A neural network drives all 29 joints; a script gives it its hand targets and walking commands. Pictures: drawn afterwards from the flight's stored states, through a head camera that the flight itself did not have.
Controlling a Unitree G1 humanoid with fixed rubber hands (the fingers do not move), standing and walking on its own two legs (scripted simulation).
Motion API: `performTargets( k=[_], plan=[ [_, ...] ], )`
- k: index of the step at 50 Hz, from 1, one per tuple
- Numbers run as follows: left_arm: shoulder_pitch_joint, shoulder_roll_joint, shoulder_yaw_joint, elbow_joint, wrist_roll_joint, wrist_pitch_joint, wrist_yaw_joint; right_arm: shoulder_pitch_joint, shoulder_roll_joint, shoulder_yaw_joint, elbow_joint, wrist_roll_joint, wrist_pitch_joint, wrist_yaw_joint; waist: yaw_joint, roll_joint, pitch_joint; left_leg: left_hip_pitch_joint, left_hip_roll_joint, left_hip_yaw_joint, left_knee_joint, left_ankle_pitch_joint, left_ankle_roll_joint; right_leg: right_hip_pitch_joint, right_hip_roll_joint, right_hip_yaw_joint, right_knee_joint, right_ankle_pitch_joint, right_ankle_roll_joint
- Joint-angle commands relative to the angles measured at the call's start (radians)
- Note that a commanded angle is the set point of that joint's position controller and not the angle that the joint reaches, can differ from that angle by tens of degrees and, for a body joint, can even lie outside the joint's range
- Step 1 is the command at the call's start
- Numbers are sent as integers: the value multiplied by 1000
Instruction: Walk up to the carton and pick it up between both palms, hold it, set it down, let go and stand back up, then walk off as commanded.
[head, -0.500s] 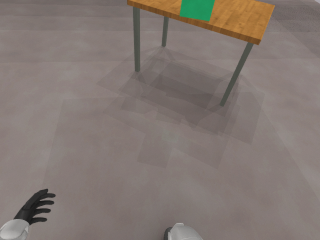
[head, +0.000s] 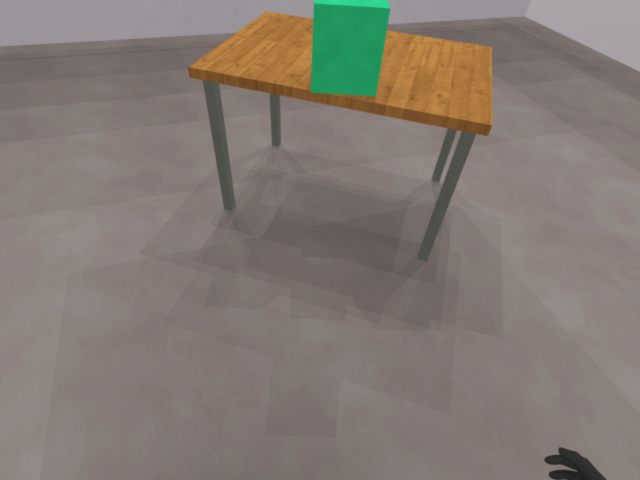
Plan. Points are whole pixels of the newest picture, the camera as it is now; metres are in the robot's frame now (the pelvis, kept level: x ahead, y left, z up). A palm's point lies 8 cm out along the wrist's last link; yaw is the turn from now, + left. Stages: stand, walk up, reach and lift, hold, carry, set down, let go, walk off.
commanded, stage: walk up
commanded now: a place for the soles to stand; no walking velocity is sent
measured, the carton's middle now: (346, 41) +1.34 -0.12 +0.04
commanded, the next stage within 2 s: none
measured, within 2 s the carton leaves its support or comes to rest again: neither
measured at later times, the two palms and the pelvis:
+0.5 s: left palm (130, 299) +0.40 +0.28 -0.03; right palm (550, 404) +0.25 -0.34 -0.07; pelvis +0.23 -0.01 +0.02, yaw -11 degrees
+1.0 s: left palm (178, 212) +0.63 +0.26 -0.05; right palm (528, 345) +0.34 -0.35 -0.07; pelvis +0.43 -0.01 +0.01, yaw -16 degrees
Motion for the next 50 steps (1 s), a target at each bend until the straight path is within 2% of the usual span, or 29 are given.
performTargets(
  k=[1,2,4,7,12,13,14,15,16,17,18,19,20,21,23,25,28,29,32,33,34,35,36,37,39,41,46,48,50],
  plan=[
    [2,219,38,-45,-20,-38,5,-19,-249,-68,-71,17,-9,-21,-8,96,67,274,317,-486,-556,-424,170,-414,-95,-10,175,183,17],
    [-7,218,43,-39,-24,-35,-1,7,-213,-55,-60,13,-5,-23,-22,153,86,256,240,-348,-542,-305,155,-366,-104,-28,103,211,25],
    [-23,176,34,-47,-34,-25,-20,28,-202,-47,-48,4,0,-16,-23,223,108,195,179,-165,-530,-107,165,-286,-113,-84,-44,229,37],
    [-99,160,22,-78,-24,-18,-35,37,-233,-61,-72,0,0,-20,-39,229,55,288,231,-139,-511,-59,211,-277,-138,-108,-212,223,39],
    [-182,121,22,-96,-13,-13,-49,79,-244,-64,-61,13,30,-18,-60,147,6,315,205,-14,-414,152,182,-117,-89,-230,-415,307,10],
    [-166,108,20,-88,-17,-12,-47,80,-240,-65,-56,12,36,-19,-45,175,4,304,194,15,-378,205,172,-78,-71,-260,-426,325,1],
    [-133,117,30,-71,-20,-12,-41,68,-234,-63,-57,12,41,-20,-18,148,-11,281,184,42,-311,242,157,11,-58,-266,-461,345,-2],
    [-66,127,37,-57,-19,-18,-32,62,-214,-57,-65,22,46,-22,27,70,-53,223,166,73,-175,322,136,168,-42,-263,-520,387,-17],
    [50,182,64,-25,-18,-24,-17,111,-167,-37,-63,15,48,-20,77,-58,-131,158,108,114,58,341,103,358,-21,-243,-539,326,-41],
    [143,267,93,-29,-18,-30,0,141,-118,-19,-90,26,42,-17,128,-211,-191,-100,14,103,285,132,48,552,-197,107,-589,142,-126],
    [169,354,106,-47,-26,-30,8,140,-157,-23,-94,38,45,-23,129,-299,-208,-282,-88,0,443,-232,13,607,-435,590,-704,116,-299],
    [88,314,95,-58,-45,-29,14,59,-247,-40,-86,36,47,-36,124,-152,-157,-312,-19,-130,497,-270,29,542,-461,558,-689,188,-332],
    [60,279,85,-75,-54,-33,27,42,-221,-32,-75,41,42,-39,102,-62,-103,-316,8,-142,513,-225,43,486,-421,357,-648,412,-299],
    [43,215,66,-77,-51,-39,36,41,-164,-23,-66,41,38,-38,75,-36,-35,-286,22,-139,457,-169,47,364,-361,238,-626,585,-261],
    [-15,200,51,-81,-38,-49,38,134,-165,-31,-46,26,42,-25,-4,-83,-6,-137,31,-132,297,-144,25,163,-277,74,-637,626,-199],
    [-34,217,56,-106,-21,-52,28,142,-159,-36,-24,15,51,-3,-6,-120,-6,-39,17,-76,170,-154,14,39,-239,18,-649,406,-205],
    [-50,238,60,-120,-14,-60,17,47,-127,-43,-43,8,54,20,15,-140,33,12,24,-49,18,-33,24,-66,-259,63,-709,90,-195],
    [-75,248,59,-125,-15,-60,15,46,-131,-46,-42,8,51,25,-5,-162,36,56,29,-60,-29,7,23,-108,-261,68,-711,22,-180],
    [-121,224,40,-128,-10,-55,18,134,-160,-68,1,1,37,26,-76,-74,-2,326,-28,-8,-121,76,23,-287,-204,25,-570,-144,-121],
    [-104,175,23,-118,0,-56,21,209,-185,-86,36,-7,34,16,-120,44,-17,465,-35,-36,-131,-1,31,-370,-161,25,-427,-163,-103],
    [-66,119,5,-119,-4,-52,23,283,-240,-100,42,-19,28,3,-146,230,-21,484,76,-239,-306,-307,69,-434,-36,-59,-143,-152,-61],
    [-29,109,-2,-111,-14,-49,32,243,-306,-107,7,-9,23,-2,-113,299,-5,406,340,-740,-583,-677,160,-513,56,-117,130,-61,-8],
    [-9,207,26,-72,-9,-42,44,116,-339,-102,-21,14,25,3,-67,236,53,323,392,-837,-622,-791,265,-521,-29,-56,202,-25,-14],
    [-1,226,21,-48,-11,-48,43,59,-299,-92,-30,27,26,-1,-21,124,97,254,366,-721,-587,-689,273,-492,-69,-42,192,45,-2],
    [19,213,24,-6,-19,-52,31,18,-231,-59,-30,18,31,-6,-11,132,102,195,247,-463,-538,-448,230,-392,-110,-68,60,125,10],
    [31,181,16,6,-25,-50,18,44,-223,-50,-13,12,34,-4,-16,201,92,140,185,-302,-502,-218,229,-266,-111,-139,-88,151,29],
    [-50,155,17,-28,-15,-53,8,70,-226,-57,-38,13,45,3,-37,216,12,194,174,-209,-404,34,234,-93,-102,-198,-359,213,28],
    [-12,149,25,-5,-15,-54,13,37,-212,-47,-50,23,58,5,2,140,-14,128,132,-130,-285,41,199,70,-52,-252,-491,315,19],
    [109,200,54,26,-12,-58,30,65,-143,-19,-63,22,58,0,76,0,-85,-76,75,-74,-50,24,136,387,-53,-169,-532,261,-23]
  ],
)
